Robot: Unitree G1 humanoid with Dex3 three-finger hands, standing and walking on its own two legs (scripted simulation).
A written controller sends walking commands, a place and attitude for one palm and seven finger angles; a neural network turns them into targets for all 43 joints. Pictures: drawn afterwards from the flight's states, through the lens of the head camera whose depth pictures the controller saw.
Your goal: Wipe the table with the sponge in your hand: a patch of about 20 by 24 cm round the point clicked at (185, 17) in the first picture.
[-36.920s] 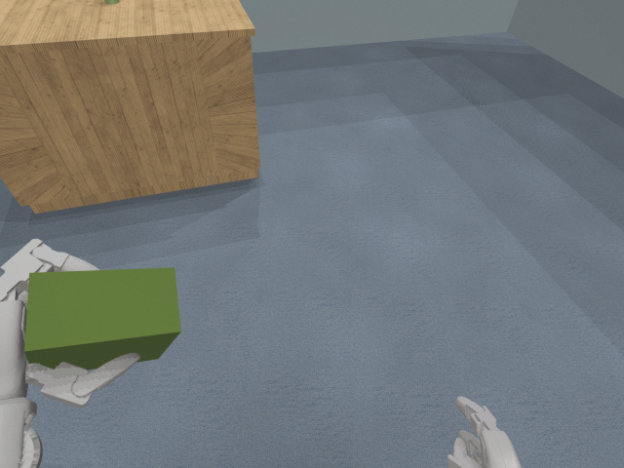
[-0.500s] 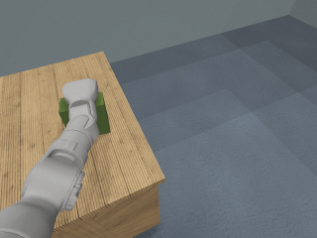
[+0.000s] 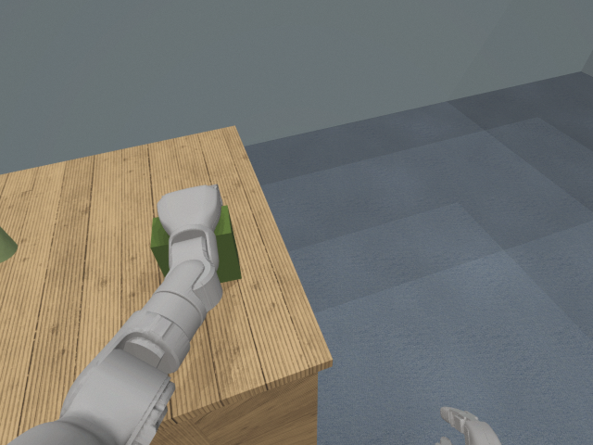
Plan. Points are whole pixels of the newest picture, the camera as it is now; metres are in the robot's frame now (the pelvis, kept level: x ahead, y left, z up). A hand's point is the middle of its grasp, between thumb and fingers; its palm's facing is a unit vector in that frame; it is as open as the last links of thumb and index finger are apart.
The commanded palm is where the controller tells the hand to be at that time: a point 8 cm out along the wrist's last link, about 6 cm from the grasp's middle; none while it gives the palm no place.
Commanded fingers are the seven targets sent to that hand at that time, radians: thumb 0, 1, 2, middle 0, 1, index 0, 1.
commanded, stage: wipe back along the third lane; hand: left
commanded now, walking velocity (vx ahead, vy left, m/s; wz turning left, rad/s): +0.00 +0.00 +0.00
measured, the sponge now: (201, 256) +0.40 +0.19 +0.02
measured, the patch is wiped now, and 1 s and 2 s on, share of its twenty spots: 1.00 1.00 1.00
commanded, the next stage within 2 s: slide back across to the middle lane in 1.02 s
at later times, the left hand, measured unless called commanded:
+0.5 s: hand (212, 266) +0.35 +0.15 +0.07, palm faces +0.03 -0.06 -1.00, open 10.5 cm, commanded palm +0.30 +0.14 +0.11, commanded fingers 0.00 0.10 1.30 -1.20 -1.60 -1.20 -1.60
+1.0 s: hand (220, 292) +0.30 +0.12 +0.07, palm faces +0.04 -0.07 -1.00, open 10.5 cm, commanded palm +0.25 +0.12 +0.11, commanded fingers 0.00 0.10 1.30 -1.20 -1.60 -1.20 -1.60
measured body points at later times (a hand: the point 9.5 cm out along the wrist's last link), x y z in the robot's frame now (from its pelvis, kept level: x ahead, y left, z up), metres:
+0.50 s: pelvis +0.00 -0.02 +0.00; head -0.02 -0.06 +0.45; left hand +0.34 +0.15 +0.12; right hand +0.23 -0.23 -0.10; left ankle +0.01 +0.13 -0.73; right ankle -0.07 -0.13 -0.73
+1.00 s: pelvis -0.02 -0.03 +0.00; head -0.05 -0.08 +0.45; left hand +0.30 +0.13 +0.12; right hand +0.21 -0.24 -0.09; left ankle +0.01 +0.13 -0.73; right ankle -0.07 -0.13 -0.73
